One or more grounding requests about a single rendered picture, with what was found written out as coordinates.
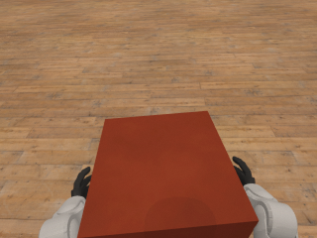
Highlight robot right forearm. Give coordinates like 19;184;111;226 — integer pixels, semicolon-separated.
243;183;298;238

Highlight left robot hand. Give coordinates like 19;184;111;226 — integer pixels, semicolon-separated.
71;167;92;199

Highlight robot left forearm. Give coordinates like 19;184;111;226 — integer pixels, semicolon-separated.
38;195;86;238

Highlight right robot hand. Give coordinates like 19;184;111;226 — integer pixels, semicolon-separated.
232;156;256;186

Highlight carton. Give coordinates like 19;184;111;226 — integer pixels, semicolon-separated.
77;111;259;238

